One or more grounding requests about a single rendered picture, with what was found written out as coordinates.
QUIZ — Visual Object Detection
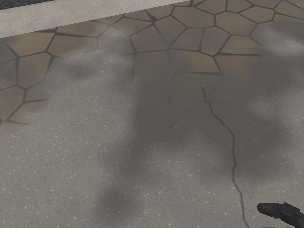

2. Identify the robot right hand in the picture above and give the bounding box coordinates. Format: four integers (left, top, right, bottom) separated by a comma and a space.
257, 202, 304, 228

